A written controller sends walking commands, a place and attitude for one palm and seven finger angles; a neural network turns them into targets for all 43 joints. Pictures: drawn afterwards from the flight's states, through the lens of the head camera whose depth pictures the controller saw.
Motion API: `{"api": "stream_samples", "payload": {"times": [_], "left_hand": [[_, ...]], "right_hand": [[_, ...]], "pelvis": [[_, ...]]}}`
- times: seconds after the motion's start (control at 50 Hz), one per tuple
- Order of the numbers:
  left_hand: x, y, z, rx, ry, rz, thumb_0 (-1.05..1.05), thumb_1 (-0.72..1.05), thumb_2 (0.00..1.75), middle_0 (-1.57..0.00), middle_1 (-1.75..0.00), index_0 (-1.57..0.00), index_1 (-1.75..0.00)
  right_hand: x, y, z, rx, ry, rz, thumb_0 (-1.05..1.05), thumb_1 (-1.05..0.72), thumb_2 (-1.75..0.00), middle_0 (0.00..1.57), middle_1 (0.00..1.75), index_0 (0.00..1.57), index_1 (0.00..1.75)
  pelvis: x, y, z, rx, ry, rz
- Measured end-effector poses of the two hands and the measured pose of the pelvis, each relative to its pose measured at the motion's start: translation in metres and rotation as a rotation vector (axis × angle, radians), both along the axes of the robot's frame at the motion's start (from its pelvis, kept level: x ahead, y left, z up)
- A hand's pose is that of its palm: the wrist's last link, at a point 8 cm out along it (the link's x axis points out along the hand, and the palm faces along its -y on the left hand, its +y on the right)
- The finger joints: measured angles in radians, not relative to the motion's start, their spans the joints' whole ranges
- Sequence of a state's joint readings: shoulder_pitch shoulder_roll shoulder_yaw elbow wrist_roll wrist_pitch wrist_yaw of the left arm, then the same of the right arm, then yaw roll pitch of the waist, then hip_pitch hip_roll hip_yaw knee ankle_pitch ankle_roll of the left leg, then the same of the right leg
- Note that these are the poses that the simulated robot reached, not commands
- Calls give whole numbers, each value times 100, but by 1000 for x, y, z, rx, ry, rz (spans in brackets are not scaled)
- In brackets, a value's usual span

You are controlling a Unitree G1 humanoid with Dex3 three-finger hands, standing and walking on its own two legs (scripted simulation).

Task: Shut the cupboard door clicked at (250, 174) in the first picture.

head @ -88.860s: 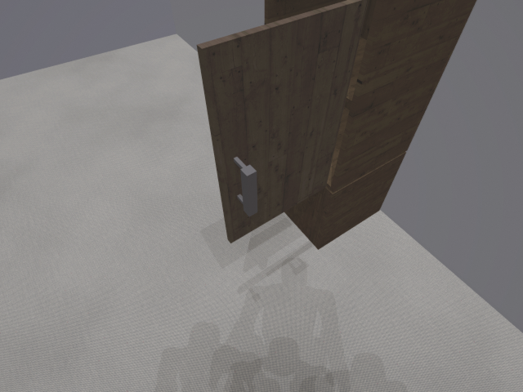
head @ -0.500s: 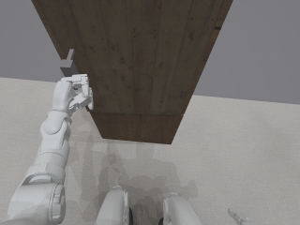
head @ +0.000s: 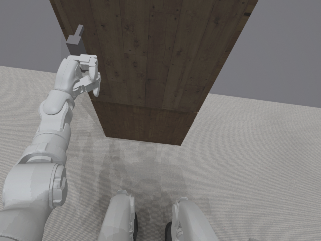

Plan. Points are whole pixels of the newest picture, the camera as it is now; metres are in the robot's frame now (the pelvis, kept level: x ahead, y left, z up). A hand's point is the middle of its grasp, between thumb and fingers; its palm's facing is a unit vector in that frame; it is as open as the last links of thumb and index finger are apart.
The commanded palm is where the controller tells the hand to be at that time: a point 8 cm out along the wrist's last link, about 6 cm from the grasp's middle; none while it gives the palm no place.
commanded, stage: pull the fist back off the door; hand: left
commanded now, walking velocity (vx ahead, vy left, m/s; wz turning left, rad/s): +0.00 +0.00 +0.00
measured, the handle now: (85, 57) +0.56 +0.20 +0.06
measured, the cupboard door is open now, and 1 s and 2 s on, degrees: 0 0 0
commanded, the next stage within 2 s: draw the hand back to the body in 0.98 s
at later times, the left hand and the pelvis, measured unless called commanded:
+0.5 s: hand (117, 75) +0.49 +0.11 +0.07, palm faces -0.03 -1.00 -0.01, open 3.1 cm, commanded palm +0.46 +0.15 +0.06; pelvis -0.02 +0.00 +0.00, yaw -3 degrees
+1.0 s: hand (113, 103) +0.42 +0.11 +0.06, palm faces -0.03 -1.00 -0.01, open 3.1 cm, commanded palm +0.40 +0.16 +0.06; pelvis +0.04 -0.01 +0.04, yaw -2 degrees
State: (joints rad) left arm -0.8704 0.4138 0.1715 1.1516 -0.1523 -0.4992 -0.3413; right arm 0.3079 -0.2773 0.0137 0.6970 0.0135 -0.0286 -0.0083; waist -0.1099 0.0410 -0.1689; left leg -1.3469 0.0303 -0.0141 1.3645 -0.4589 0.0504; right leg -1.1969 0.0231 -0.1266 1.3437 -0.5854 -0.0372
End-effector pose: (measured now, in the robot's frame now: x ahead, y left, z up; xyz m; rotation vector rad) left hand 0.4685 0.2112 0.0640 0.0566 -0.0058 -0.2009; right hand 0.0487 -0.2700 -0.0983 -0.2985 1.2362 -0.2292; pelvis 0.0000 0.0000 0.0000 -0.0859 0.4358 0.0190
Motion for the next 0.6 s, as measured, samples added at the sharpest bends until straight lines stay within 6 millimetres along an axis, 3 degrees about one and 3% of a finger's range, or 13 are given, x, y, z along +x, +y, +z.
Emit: {"api": "stream_samples", "payload": {"times": [0.14,0.3,0.4,0.52,0.6], "left_hand": [[0,0,0,-4,-3,6,1,90,90,-139,-150,-136,-150],[-5,-17,-3,-74,-16,289,1,90,90,-140,-150,-137,-150],[-1,-33,1,55,-22,200,1,90,90,-136,-150,-134,-150],[5,-53,5,-66,-2,180,1,90,90,-132,-150,-132,-150],[1,-53,0,-48,3,202,1,90,90,-131,-149,-131,-150]], "right_hand": [[-7,-1,1,-39,-28,32,1,-90,-90,20,30,20,30],[-21,7,-1,-13,-43,60,1,-90,-90,20,30,20,30],[-41,12,-3,19,-32,17,1,-90,-90,20,30,20,30],[-66,14,0,46,8,-65,1,-90,-90,20,30,20,30],[-70,16,2,72,24,-108,1,-90,-90,20,30,20,30]], "pelvis": [[-14,2,-7,-15,2,9],[-26,3,-9,-9,5,-2],[-29,3,-8,-8,-5,-19],[-23,3,-1,9,-12,-61],[-12,3,5,22,-13,-86]]}}
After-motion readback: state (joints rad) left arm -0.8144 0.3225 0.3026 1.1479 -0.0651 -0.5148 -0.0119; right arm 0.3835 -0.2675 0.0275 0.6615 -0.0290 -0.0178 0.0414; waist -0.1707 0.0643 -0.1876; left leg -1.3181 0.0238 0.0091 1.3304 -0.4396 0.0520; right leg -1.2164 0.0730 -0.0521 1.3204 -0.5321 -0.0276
